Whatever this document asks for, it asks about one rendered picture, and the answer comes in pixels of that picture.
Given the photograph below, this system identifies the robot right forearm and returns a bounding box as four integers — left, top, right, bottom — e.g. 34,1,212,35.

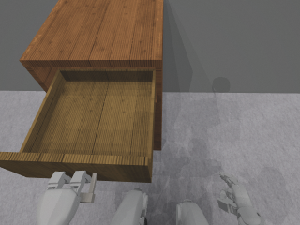
236,206,267,225

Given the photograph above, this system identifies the right robot thigh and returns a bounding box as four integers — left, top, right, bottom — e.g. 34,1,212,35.
176,202,209,225

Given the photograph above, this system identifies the drawer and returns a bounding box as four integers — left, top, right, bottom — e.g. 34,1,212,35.
0,68,157,183

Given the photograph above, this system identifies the left robot hand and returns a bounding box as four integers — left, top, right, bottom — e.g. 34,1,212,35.
36,171,92,225

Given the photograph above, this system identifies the cabinet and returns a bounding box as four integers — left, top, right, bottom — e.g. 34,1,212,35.
19,0,164,151

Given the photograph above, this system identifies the robot thigh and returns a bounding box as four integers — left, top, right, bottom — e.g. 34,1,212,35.
176,202,209,225
110,190,148,225

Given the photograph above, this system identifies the handle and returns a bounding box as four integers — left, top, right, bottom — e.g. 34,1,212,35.
52,172,98,203

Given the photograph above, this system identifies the left robot thigh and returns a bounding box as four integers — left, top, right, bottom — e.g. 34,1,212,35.
110,190,148,225

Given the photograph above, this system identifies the right robot hand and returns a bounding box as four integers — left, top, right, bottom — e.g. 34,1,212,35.
217,172,254,216

